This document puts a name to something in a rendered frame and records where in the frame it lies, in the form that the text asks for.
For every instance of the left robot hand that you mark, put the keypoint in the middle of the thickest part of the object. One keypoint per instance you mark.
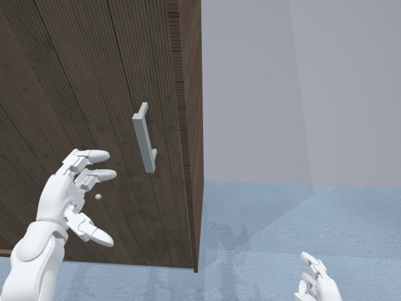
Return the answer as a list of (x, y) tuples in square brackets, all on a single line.
[(60, 191)]

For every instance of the handle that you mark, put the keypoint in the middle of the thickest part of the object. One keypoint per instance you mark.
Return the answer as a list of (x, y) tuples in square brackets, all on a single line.
[(140, 126)]

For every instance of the wardrobe door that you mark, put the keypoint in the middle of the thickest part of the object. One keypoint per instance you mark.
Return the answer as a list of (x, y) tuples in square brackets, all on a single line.
[(72, 75), (5, 245)]

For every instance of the robot left forearm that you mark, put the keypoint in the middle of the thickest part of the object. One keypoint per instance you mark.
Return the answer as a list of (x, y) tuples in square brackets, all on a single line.
[(35, 261)]

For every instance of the right robot hand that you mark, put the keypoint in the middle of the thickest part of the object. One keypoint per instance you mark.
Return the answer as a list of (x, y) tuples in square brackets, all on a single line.
[(322, 287)]

